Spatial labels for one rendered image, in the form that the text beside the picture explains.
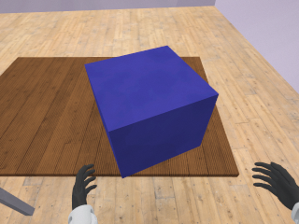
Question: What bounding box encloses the left robot forearm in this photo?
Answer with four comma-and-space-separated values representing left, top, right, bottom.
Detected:
68, 204, 98, 224

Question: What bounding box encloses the robot right hand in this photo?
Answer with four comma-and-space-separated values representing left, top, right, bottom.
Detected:
251, 161, 299, 210

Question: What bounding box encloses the carton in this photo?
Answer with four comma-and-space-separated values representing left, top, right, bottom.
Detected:
84, 45, 219, 178

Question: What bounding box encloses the table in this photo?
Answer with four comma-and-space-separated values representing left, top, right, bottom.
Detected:
0, 56, 240, 216

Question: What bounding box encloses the robot left hand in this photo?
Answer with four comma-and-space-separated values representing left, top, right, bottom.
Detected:
72, 163, 97, 211

